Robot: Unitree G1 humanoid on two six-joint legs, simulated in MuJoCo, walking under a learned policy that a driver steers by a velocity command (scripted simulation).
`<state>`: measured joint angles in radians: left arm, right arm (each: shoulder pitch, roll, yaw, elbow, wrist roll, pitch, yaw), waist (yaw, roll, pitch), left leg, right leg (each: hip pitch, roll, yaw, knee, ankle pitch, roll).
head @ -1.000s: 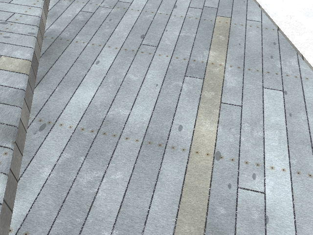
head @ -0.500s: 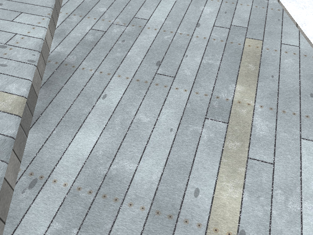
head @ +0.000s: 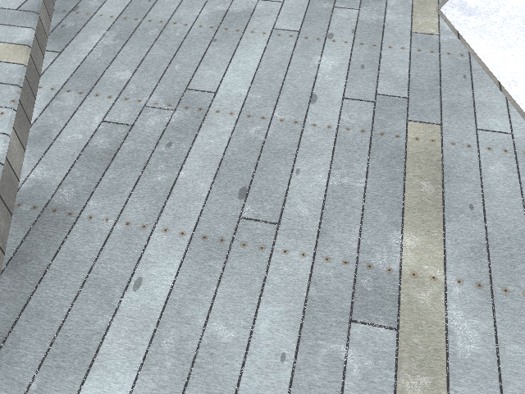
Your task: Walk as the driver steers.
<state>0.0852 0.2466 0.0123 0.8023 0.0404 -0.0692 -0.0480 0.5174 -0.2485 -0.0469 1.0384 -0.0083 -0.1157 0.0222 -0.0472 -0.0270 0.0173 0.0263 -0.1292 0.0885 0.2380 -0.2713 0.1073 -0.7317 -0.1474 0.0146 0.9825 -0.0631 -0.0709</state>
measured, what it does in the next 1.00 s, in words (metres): walks ahead, turning left: right foot, then left foot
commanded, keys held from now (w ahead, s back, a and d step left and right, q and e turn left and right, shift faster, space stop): w+q+shift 0.60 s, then w+e+shift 0.40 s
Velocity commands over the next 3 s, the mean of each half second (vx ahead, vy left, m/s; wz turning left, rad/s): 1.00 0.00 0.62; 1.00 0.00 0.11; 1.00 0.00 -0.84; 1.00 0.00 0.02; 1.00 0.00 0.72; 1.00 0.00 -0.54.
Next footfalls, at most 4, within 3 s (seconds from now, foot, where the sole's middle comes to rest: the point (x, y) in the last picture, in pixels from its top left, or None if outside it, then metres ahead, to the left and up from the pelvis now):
0.18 right None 0.41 -0.11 -0.78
0.64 left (208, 303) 0.77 0.16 -0.78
1.10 right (185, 191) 1.20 0.25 -0.77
1.50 left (134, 114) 1.61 0.47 -0.77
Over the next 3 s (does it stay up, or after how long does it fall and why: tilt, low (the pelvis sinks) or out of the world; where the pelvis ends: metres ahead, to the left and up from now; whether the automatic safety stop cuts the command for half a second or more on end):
stays up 2.77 0.42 0.00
